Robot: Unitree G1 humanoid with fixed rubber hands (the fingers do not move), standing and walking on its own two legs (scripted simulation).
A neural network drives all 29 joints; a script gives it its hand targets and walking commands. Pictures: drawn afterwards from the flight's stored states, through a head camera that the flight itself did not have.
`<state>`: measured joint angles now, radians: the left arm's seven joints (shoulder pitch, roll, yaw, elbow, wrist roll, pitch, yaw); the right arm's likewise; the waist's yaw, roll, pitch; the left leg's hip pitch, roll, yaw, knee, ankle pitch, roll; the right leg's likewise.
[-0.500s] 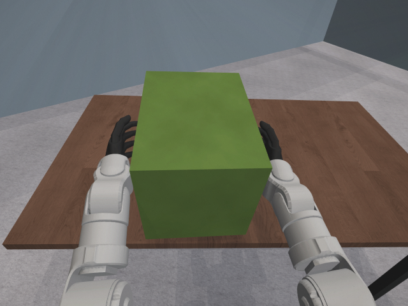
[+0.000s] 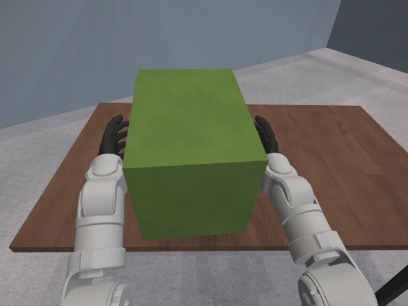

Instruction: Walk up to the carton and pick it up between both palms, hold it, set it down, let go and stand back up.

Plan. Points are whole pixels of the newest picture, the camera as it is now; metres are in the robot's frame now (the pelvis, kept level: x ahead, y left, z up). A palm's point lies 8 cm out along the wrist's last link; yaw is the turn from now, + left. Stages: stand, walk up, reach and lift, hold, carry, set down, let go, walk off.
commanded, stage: hold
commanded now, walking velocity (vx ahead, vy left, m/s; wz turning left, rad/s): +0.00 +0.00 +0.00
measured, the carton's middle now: (190, 149) +0.40 +0.01 +0.15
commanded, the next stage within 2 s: none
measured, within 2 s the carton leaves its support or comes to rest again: neither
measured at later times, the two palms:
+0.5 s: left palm (110, 154) +0.36 +0.16 +0.18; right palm (266, 154) +0.35 -0.14 +0.17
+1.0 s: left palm (110, 158) +0.36 +0.16 +0.17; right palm (267, 155) +0.35 -0.14 +0.16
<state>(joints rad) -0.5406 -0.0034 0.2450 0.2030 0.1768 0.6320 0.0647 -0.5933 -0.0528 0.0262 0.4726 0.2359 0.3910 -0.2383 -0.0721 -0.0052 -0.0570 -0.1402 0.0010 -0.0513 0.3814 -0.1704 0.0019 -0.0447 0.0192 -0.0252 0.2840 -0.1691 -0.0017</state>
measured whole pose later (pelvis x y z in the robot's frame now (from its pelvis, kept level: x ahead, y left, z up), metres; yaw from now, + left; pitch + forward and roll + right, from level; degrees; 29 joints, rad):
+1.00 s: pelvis +0.00 +0.00 +0.00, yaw +0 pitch -4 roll -1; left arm -0.54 0.00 0.24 0.16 0.19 0.65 0.05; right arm -0.58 -0.04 0.02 0.44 0.22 0.39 -0.24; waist -0.07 -0.03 -0.05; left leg -0.15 0.01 -0.07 0.39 -0.17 -0.01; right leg -0.05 0.03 -0.03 0.29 -0.17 -0.01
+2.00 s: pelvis +0.00 +0.00 +0.00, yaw +0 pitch -4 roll -1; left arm -0.55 0.00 0.24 0.18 0.19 0.65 0.05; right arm -0.59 -0.04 0.02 0.45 0.22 0.39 -0.24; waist -0.07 -0.03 -0.05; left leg -0.15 0.00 -0.07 0.39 -0.17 -0.01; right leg -0.05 0.03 -0.03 0.29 -0.17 -0.01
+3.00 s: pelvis +0.00 +0.00 +0.00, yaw +0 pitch -4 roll -1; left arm -0.55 0.00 0.25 0.18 0.19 0.65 0.05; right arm -0.59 -0.04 0.01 0.46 0.22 0.39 -0.24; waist -0.07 -0.03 -0.05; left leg -0.15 0.00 -0.07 0.39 -0.17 0.00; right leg -0.05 0.03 -0.02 0.29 -0.17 -0.01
